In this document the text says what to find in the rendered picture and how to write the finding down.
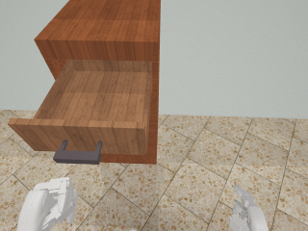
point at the left robot hand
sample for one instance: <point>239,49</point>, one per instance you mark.
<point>57,197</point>

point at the drawer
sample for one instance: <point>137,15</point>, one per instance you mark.
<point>91,101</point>

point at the cabinet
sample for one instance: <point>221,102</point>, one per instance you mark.
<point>109,30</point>

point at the handle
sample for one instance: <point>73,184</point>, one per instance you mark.
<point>63,156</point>

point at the right robot hand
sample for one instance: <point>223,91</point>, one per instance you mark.
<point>252,216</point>

